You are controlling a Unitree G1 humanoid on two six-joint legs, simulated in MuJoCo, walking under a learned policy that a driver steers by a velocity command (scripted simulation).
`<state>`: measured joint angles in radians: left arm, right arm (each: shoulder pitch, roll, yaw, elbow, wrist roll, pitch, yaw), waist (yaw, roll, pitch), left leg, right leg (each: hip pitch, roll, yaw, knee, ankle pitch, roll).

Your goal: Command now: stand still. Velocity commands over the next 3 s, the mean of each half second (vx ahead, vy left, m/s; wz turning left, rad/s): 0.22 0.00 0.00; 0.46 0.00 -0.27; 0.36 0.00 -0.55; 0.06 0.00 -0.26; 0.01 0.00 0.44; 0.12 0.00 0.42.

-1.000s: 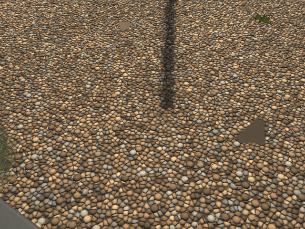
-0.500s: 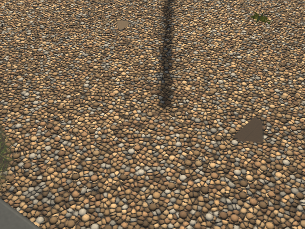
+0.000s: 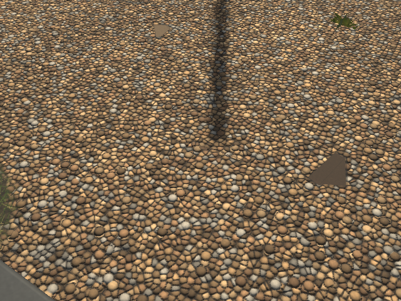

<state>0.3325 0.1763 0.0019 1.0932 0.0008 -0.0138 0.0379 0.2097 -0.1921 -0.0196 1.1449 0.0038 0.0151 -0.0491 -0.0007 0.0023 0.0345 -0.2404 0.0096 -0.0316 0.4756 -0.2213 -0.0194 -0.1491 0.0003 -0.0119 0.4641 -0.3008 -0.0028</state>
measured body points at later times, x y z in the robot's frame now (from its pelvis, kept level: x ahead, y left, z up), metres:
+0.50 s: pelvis +0.10 +0.04 +0.00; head +0.11 +0.06 +0.45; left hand +0.16 +0.30 -0.14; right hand +0.04 -0.20 -0.14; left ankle +0.04 +0.13 -0.74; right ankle +0.07 -0.10 -0.65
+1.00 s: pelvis +0.39 -0.02 +0.00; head +0.41 -0.03 +0.45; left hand +0.51 +0.22 -0.13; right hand +0.44 -0.30 -0.13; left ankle +0.39 +0.15 -0.65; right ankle +0.42 -0.09 -0.74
